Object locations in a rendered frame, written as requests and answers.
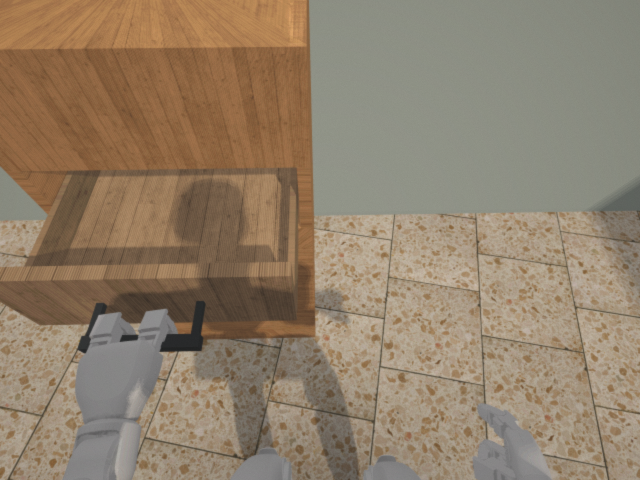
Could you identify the robot left thigh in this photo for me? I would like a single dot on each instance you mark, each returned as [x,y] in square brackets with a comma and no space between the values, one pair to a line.
[264,467]

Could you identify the cabinet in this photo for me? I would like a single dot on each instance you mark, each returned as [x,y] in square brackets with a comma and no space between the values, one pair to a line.
[162,84]

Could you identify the handle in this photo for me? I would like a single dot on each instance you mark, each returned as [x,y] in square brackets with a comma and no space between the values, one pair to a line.
[172,343]

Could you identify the right robot shin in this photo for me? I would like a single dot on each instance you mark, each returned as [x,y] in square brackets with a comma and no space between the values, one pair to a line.
[383,458]

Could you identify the left robot forearm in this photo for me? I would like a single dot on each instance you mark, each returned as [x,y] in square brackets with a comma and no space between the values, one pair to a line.
[105,449]

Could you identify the drawer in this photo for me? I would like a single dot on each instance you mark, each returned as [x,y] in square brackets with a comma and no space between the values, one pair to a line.
[144,240]

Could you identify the right robot hand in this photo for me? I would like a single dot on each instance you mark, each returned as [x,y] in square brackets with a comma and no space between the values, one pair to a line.
[520,456]

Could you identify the left robot hand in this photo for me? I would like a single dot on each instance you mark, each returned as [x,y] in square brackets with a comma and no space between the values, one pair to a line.
[115,379]

